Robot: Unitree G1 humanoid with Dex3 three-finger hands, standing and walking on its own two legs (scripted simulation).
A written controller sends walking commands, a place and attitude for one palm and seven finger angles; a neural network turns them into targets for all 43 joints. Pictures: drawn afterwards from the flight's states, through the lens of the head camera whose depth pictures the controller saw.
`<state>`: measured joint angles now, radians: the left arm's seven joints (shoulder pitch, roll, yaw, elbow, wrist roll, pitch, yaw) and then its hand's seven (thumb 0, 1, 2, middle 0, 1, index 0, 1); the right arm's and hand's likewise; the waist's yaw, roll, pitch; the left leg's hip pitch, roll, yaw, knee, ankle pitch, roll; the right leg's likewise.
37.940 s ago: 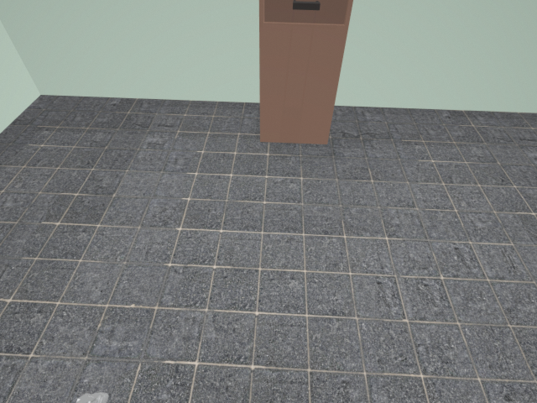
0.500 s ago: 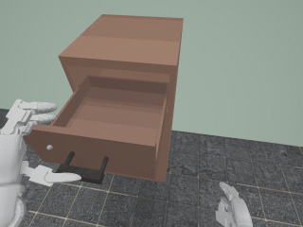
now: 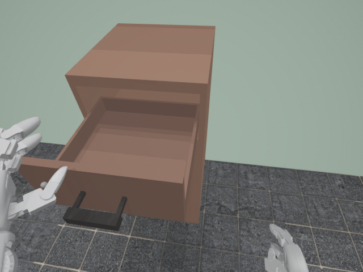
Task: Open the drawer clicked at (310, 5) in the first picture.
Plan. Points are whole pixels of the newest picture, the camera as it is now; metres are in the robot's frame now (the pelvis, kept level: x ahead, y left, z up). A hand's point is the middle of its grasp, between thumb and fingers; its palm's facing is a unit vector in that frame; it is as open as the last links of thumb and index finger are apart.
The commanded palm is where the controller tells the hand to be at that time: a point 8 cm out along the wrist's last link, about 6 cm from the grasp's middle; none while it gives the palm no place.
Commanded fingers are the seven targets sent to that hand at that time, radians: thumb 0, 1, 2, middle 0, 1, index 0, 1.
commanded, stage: draw the hand back to the body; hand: left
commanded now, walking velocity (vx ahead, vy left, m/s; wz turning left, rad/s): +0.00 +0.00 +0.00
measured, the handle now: (97, 208) +0.24 +0.23 +0.02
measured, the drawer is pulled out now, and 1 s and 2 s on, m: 0.30 0.30 0.30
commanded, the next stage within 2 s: step back with the hand held close in 0.30 s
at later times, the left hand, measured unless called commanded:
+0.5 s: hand (39, 192) +0.17 +0.23 +0.20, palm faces +0.44 -0.79 -0.42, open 7.4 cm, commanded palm +0.12 +0.27 +0.21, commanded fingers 0.00 0.90 0.90 -0.20 -0.30 -0.20 -0.30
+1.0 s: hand (17, 231) +0.12 +0.23 +0.19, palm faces +0.42 -0.80 -0.42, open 7.4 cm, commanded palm +0.06 +0.28 +0.21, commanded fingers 0.00 0.90 0.90 -0.20 -0.30 -0.20 -0.30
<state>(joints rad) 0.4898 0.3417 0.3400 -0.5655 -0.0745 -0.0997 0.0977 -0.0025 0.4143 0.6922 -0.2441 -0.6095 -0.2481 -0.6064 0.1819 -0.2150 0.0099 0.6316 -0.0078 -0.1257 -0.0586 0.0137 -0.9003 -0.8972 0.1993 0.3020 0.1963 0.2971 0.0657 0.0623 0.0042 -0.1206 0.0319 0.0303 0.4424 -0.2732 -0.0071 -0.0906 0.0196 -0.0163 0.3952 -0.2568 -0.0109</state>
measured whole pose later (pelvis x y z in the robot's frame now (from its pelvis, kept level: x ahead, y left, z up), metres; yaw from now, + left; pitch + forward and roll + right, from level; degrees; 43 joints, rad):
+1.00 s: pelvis -0.08 +0.01 -0.02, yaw -1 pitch +0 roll -1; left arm 0.58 0.38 0.42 -0.68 -0.03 -0.21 0.18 0.01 0.88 0.90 -0.21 -0.31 -0.22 -0.30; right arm 0.25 -0.19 0.01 0.55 -0.04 -0.11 -0.06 0.01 -0.90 -0.90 0.20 0.30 0.20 0.30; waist -0.02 0.01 -0.03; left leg -0.42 0.03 0.04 0.67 -0.30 0.00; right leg -0.39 0.02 -0.01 0.63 -0.25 -0.01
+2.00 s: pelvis -0.28 +0.00 -0.01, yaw -2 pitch +0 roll +0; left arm 0.54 0.36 0.37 -0.62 -0.03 -0.19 0.16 0.01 0.88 0.90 -0.21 -0.31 -0.21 -0.30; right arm 0.27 -0.20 0.02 0.65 -0.02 -0.09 -0.05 0.01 -0.90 -0.90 0.20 0.30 0.20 0.30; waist -0.02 -0.03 -0.08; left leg -0.30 0.01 0.05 0.59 -0.38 0.03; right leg -0.28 0.02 -0.04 0.48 -0.21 -0.04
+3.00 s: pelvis -0.28 +0.02 +0.00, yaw -3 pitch -2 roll +0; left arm 0.34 0.19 -0.01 1.14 0.01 0.02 0.03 0.00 0.92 0.90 -0.20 -0.30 -0.20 -0.30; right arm 0.31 -0.15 0.00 1.11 -0.01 0.02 -0.02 0.01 -0.90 -0.90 0.20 0.30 0.19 0.30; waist 0.00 0.02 0.07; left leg -0.18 -0.01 0.05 0.40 -0.19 0.04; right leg -0.16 0.00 -0.03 0.40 -0.21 -0.01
